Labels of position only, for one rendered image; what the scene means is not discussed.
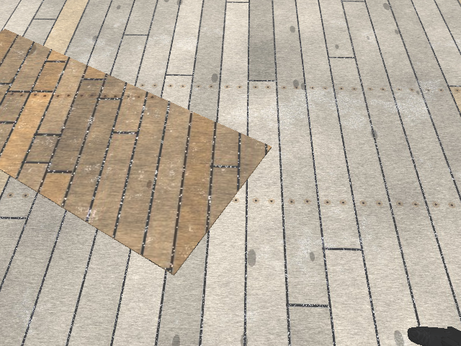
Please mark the right robot hand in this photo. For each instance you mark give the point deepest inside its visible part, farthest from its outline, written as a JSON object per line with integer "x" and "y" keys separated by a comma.
{"x": 434, "y": 336}

